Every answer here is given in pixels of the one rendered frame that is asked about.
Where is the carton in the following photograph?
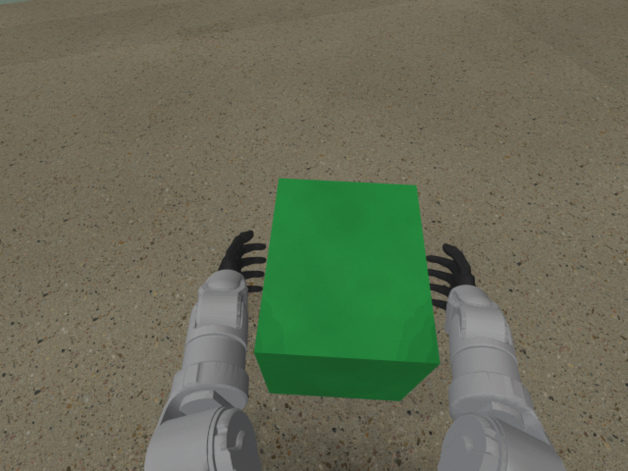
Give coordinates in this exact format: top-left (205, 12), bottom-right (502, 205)
top-left (254, 179), bottom-right (441, 401)

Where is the robot left hand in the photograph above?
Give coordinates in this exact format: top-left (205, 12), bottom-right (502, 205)
top-left (218, 231), bottom-right (266, 292)

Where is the right robot forearm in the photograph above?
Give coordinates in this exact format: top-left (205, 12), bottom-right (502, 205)
top-left (445, 285), bottom-right (555, 450)

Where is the left robot forearm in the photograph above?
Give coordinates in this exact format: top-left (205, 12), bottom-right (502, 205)
top-left (144, 270), bottom-right (249, 471)

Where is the left robot upper arm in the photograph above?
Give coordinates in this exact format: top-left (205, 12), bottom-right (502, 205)
top-left (145, 405), bottom-right (262, 471)

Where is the robot right hand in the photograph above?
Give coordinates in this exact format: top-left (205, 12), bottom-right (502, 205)
top-left (426, 243), bottom-right (476, 311)

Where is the right robot upper arm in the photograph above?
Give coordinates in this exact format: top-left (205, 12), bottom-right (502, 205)
top-left (438, 412), bottom-right (565, 471)

